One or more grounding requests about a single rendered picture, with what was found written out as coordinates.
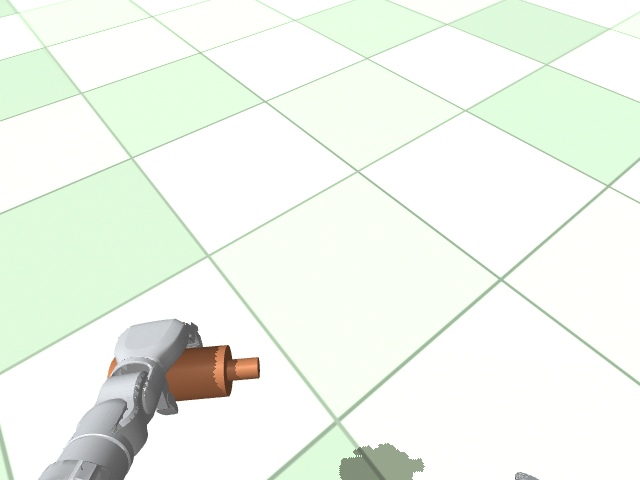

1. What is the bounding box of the left robot arm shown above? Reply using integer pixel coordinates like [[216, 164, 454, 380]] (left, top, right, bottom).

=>
[[38, 357, 166, 480]]

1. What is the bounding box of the left robot hand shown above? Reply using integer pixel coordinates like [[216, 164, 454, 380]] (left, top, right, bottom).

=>
[[114, 319, 203, 415]]

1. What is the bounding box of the bottle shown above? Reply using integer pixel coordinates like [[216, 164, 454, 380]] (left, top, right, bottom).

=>
[[107, 345, 260, 401]]

